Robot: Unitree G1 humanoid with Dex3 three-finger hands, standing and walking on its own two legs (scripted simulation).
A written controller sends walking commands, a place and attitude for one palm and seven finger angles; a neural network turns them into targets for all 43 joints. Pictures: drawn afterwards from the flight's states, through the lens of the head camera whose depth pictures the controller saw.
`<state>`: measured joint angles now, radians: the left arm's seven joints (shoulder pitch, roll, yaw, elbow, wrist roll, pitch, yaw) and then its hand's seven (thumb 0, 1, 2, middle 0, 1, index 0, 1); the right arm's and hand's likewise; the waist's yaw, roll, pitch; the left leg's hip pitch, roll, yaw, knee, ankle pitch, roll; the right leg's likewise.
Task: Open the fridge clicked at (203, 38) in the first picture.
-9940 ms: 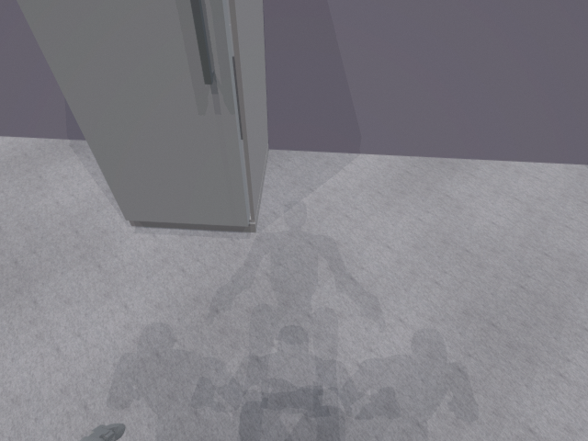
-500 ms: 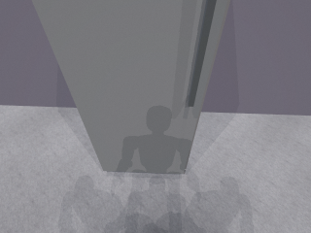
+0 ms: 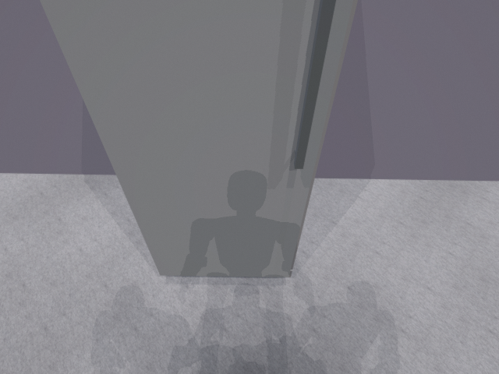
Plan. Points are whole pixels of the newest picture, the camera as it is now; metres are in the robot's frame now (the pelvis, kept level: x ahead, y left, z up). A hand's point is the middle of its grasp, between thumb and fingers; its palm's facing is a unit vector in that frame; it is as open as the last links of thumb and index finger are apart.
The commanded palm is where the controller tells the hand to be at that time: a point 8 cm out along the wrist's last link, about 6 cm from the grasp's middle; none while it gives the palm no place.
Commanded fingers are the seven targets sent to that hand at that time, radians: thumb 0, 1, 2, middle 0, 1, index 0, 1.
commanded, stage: look again from close up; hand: right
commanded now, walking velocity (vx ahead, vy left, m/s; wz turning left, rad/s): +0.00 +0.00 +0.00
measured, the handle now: (314, 60) +0.59 -0.08 +0.24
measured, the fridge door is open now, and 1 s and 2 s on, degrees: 0 0 0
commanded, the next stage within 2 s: raise the hand to about handle height in 1.06 s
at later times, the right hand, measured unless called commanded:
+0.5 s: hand out of the picture +0.07 -0.22 -0.16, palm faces -0.01 +0.95 -0.32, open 7.4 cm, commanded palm none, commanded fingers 0.00 -0.90 -0.90 0.20 0.30 0.20 0.30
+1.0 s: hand out of the picture +0.15 -0.21 -0.14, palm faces -0.03 +0.94 -0.35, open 7.4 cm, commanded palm none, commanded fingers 0.00 -0.90 -0.90 0.20 0.30 0.20 0.30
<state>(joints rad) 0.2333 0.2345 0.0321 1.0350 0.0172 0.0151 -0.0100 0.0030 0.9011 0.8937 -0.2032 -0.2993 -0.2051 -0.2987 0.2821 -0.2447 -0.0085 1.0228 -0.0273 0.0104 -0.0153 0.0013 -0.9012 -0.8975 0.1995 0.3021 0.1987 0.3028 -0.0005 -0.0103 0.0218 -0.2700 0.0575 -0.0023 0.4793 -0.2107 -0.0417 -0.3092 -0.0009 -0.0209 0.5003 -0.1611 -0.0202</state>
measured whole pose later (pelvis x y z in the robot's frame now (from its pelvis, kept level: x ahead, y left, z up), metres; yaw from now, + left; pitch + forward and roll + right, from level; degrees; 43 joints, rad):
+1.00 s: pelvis +0.06 +0.03 +0.01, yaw +0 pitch -1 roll +0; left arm 0.11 0.33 0.01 1.09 0.01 -0.01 -0.01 0.00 0.90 0.89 -0.20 -0.30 -0.21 -0.30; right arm 0.12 -0.33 0.01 1.05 -0.01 -0.01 -0.01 0.00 -0.90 -0.90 0.20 0.30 0.20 0.30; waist 0.00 -0.02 0.05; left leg -0.14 0.03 0.00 0.37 -0.21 -0.02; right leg -0.17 -0.02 -0.01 0.37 -0.18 0.02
